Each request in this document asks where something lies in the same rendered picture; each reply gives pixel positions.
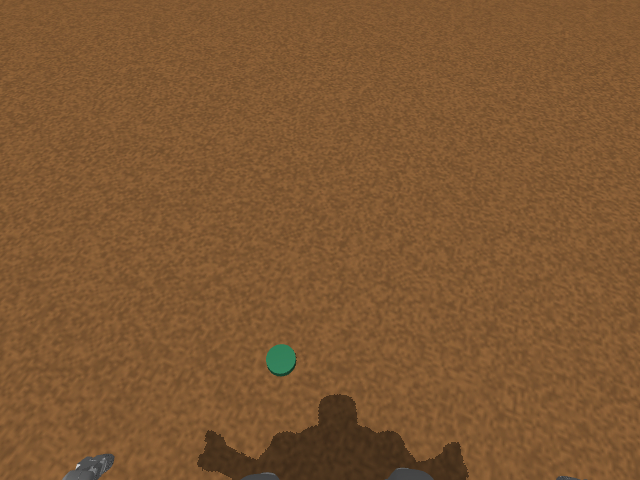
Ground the left robot hand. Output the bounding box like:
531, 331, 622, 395
62, 454, 114, 480

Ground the tin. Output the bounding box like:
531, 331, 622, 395
266, 344, 296, 377

